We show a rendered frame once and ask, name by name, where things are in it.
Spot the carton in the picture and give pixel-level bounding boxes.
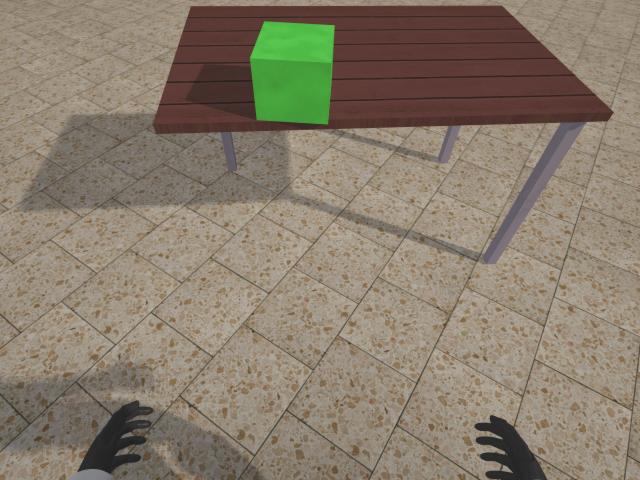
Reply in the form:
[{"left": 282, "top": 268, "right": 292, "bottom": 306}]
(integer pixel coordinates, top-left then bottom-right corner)
[{"left": 250, "top": 21, "right": 335, "bottom": 124}]

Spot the left robot hand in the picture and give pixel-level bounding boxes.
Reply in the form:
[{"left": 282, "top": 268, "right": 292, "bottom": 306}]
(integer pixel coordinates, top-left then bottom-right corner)
[{"left": 78, "top": 400, "right": 153, "bottom": 474}]

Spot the table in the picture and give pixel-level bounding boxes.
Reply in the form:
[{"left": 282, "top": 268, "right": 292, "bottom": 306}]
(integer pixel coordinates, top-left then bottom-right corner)
[{"left": 153, "top": 6, "right": 614, "bottom": 265}]

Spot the right robot hand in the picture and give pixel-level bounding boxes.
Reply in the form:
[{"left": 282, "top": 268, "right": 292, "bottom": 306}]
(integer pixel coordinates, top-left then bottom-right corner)
[{"left": 475, "top": 415, "right": 547, "bottom": 480}]

